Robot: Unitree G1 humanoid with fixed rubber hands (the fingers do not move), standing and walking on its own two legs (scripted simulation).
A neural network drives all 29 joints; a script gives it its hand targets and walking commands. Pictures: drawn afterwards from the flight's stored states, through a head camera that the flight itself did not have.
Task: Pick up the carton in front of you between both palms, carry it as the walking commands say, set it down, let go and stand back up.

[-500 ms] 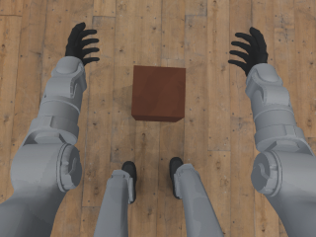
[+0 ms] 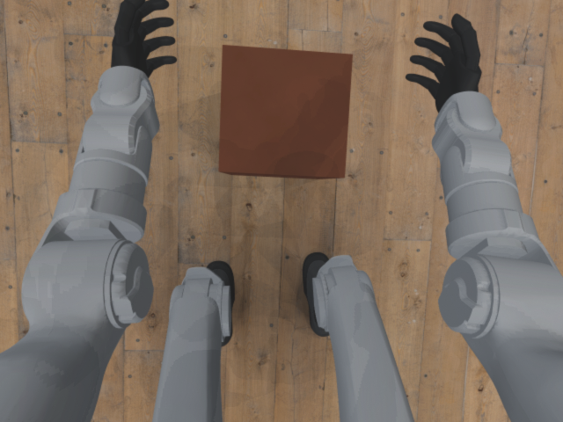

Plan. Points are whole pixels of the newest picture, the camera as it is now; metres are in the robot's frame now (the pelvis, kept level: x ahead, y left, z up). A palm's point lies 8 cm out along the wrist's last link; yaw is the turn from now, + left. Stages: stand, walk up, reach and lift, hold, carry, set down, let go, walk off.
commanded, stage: reach and lift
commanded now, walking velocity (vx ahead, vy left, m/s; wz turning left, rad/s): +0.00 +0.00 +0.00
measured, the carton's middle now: (280, 125) +0.51 -0.04 -0.42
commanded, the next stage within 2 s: none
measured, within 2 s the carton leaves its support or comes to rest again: leaves its support in 1.40 s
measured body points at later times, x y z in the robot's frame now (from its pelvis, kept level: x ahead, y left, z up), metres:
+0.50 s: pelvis -0.05 +0.01 -0.16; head +0.34 +0.00 +0.06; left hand +0.54 +0.14 -0.35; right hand +0.50 -0.23 -0.35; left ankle +0.07 +0.13 -0.51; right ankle +0.07 -0.12 -0.51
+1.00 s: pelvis -0.04 +0.00 -0.18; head +0.33 -0.01 +0.07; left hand +0.54 +0.12 -0.36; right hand +0.50 -0.20 -0.35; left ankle +0.07 +0.13 -0.51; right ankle +0.07 -0.12 -0.51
